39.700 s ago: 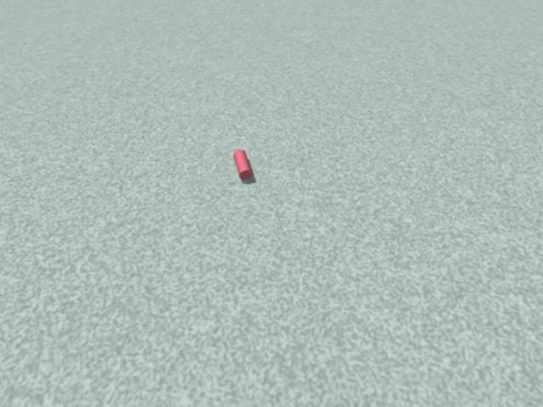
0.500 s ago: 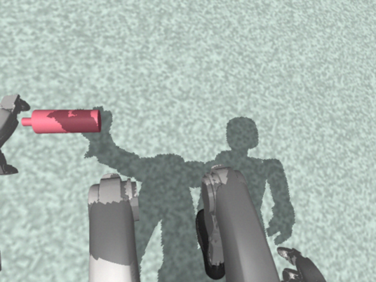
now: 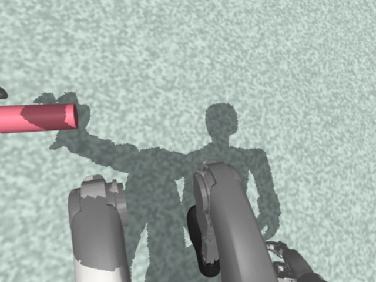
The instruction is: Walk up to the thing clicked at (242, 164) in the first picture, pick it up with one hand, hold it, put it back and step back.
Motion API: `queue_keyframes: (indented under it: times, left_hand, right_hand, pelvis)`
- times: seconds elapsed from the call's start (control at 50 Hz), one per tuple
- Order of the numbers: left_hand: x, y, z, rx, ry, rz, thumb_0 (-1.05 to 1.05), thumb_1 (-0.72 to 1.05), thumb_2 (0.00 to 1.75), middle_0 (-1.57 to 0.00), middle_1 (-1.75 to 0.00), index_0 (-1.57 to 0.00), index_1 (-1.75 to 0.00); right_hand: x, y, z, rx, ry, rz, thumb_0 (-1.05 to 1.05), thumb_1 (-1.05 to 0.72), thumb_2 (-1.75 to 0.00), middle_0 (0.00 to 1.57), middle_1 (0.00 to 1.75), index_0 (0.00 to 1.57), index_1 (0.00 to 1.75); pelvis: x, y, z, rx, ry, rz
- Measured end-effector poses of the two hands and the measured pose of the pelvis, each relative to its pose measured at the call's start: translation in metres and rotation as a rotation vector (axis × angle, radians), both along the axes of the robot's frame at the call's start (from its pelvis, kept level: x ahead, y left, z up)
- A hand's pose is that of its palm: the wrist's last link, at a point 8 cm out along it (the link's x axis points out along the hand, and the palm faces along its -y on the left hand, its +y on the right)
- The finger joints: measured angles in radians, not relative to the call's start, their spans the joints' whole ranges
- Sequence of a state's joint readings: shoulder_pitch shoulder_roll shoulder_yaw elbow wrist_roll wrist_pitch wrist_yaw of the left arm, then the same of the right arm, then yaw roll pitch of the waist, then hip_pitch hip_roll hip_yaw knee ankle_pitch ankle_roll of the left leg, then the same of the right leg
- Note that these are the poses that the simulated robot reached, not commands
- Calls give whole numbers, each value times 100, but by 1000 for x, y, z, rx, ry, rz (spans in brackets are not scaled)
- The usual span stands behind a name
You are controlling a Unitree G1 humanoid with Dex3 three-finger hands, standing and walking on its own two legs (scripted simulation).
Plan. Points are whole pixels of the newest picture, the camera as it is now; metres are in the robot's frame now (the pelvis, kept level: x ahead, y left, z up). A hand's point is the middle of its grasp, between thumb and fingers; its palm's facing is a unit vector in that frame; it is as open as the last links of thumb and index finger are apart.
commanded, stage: rise first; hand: left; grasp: from above
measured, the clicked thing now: (32, 118) +0.50 +0.33 -0.30
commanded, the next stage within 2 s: approach in 1.68 s
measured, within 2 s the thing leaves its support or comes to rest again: neither
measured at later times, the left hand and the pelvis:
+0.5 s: hand out of the picture +0.44 +0.36 -0.17, palm faces -0.44 -0.06 -0.90, open 14.2 cm; pelvis +0.00 +0.00 -0.01, yaw -1 degrees
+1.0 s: hand out of the picture +0.45 +0.35 -0.18, palm faces -0.44 -0.06 -0.90, open 14.2 cm; pelvis +0.00 +0.00 -0.01, yaw -1 degrees
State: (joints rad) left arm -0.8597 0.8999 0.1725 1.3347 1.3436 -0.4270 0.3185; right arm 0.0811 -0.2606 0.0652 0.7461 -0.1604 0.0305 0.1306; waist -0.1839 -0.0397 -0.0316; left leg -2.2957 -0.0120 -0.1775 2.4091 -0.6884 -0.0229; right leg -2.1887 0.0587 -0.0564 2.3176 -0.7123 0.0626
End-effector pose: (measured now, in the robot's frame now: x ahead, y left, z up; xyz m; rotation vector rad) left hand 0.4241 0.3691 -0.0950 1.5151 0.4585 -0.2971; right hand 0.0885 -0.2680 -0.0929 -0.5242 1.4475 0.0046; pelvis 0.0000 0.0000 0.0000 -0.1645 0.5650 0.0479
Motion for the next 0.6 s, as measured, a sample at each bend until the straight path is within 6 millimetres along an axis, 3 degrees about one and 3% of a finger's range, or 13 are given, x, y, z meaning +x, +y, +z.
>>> queue_keyframes:
  times: [0.6]
  left_hand:
    - [19, -12, -23, 3, -11, 32, 0, -55, 102, -8, -100, -8, -100]
  right_hand:
    - [-19, -4, -6, -3, 38, -7, 0, -91, -90, 21, 30, 21, 30]
  pelvis:
    - [3, -3, -11, -2, -1, -14]
